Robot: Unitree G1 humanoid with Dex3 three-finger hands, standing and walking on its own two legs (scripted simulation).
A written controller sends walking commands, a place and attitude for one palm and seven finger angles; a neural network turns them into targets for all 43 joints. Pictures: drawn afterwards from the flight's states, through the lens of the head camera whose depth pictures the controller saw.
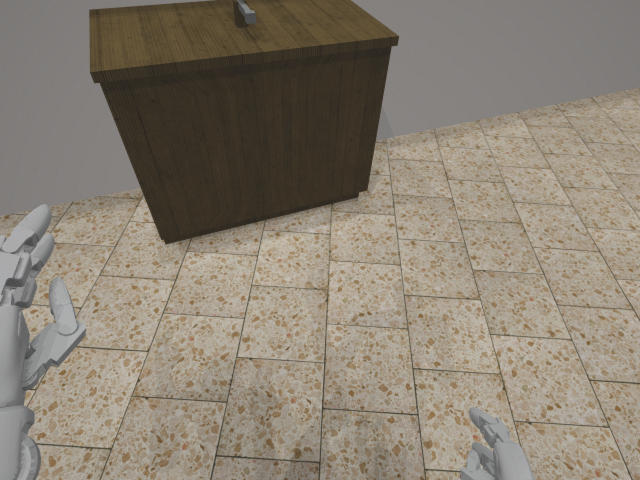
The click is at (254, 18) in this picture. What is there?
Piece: tap's lever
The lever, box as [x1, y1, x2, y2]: [244, 10, 255, 23]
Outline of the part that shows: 244,11 245,21 247,23 255,22 255,13 253,10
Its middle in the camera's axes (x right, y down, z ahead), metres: -0.21 -0.66 +1.15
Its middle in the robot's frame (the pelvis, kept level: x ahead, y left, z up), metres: +1.30 +0.29 +0.07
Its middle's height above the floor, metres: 0.84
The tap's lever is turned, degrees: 0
